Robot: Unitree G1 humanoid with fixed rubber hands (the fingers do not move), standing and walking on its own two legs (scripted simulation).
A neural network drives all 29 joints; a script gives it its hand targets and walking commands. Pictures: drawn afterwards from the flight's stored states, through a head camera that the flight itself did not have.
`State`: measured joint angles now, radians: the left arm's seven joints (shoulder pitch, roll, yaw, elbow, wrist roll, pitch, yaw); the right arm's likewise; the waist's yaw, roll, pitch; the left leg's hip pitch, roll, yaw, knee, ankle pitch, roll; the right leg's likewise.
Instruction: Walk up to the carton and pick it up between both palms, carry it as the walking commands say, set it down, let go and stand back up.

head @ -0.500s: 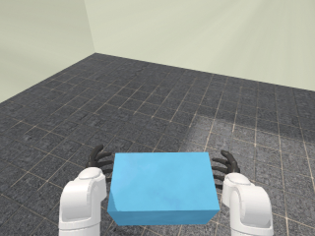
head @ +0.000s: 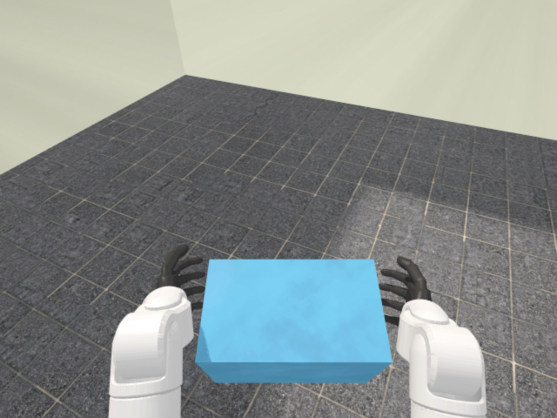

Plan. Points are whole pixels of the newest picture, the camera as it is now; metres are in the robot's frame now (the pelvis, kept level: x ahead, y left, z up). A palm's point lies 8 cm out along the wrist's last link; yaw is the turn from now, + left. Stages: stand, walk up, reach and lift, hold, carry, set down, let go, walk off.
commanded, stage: carry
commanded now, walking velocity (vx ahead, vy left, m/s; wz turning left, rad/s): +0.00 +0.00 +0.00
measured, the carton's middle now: (291, 323) +0.29 +0.01 +0.01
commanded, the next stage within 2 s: none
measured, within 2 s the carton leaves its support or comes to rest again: neither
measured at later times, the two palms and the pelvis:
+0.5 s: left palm (176, 321) +0.22 +0.15 +0.11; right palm (445, 351) +0.21 -0.17 +0.10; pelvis -0.04 -0.01 +0.01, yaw +0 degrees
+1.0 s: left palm (183, 335) +0.22 +0.14 +0.09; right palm (444, 358) +0.21 -0.17 +0.08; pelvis -0.05 -0.02 +0.00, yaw +0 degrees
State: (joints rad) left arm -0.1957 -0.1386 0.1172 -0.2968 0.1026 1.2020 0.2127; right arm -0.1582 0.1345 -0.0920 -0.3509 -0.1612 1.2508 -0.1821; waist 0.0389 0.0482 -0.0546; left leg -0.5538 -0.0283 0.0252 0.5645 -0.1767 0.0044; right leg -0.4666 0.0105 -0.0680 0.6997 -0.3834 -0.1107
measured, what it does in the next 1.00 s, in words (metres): steps on the spot: left foot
